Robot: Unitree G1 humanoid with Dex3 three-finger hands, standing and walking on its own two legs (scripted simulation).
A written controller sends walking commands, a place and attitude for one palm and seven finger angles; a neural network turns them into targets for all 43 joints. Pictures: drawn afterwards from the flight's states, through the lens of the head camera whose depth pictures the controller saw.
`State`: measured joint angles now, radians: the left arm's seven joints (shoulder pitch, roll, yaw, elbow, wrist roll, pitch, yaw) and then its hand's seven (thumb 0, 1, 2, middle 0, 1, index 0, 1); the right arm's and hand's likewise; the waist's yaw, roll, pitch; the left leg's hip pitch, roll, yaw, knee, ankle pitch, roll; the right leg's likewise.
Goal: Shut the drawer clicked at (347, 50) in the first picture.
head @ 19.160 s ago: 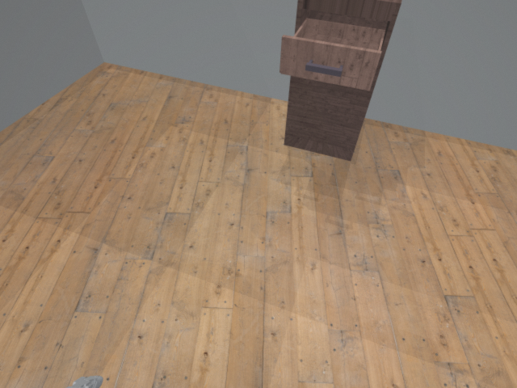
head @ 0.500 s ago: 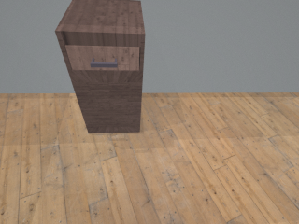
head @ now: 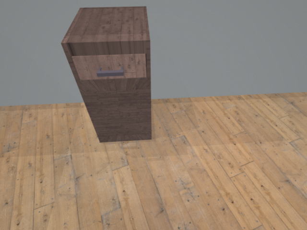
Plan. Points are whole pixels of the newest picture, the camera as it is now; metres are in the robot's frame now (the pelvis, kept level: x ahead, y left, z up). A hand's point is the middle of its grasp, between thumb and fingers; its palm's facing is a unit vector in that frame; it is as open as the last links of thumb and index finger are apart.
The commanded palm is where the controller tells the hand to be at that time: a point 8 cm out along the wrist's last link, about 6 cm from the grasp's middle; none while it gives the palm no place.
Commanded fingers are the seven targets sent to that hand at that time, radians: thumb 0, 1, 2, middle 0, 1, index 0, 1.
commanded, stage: let the arm hang, fingers relaxed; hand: left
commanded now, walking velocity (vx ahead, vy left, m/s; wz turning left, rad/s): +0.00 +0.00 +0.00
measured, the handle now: (110, 71) +0.84 +0.26 -0.09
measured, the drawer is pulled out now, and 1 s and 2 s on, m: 0.00 0.00 0.00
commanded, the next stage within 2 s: look to check the result in 0.28 s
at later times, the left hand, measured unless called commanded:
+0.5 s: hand out of the picture +0.03 +0.18 -0.17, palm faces -0.01 -0.97 -0.22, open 7.4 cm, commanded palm none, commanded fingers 0.00 0.90 0.90 -0.20 -0.30 -0.20 -0.30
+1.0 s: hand out of the picture +0.05 +0.18 -0.17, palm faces -0.01 -0.97 -0.23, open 7.4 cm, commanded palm none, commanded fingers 0.00 0.90 0.90 -0.20 -0.30 -0.20 -0.30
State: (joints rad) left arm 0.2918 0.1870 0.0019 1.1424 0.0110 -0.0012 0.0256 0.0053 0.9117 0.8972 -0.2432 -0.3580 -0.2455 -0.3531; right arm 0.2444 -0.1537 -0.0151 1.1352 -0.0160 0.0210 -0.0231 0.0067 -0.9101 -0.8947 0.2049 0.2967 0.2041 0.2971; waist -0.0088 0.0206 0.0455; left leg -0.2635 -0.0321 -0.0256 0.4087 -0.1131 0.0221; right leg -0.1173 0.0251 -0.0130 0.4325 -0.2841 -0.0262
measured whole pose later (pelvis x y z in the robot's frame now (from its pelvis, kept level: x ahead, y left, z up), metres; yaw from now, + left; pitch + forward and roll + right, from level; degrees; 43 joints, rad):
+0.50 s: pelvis +0.02 -0.01 +0.00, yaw -1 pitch -2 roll +0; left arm 0.25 0.18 0.01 1.13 0.01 -0.01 0.03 0.00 0.91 0.90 -0.20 -0.30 -0.20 -0.30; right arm 0.23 -0.18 -0.02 1.14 -0.01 0.01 -0.03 0.00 -0.91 -0.90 0.20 0.30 0.20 0.30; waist -0.02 0.00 0.06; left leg -0.23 -0.01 -0.01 0.40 -0.15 0.01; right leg -0.07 0.04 0.00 0.38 -0.28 -0.04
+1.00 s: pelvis +0.03 -0.01 +0.00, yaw -2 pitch -2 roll +0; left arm 0.25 0.19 0.01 1.14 0.01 -0.01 0.03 0.00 0.91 0.90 -0.20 -0.30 -0.20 -0.30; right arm 0.20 -0.19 -0.02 1.14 -0.01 0.00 -0.03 0.00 -0.91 -0.89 0.20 0.30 0.20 0.30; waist -0.01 0.00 0.05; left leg -0.20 -0.01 -0.01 0.38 -0.15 0.00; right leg -0.04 0.04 0.01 0.36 -0.29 -0.04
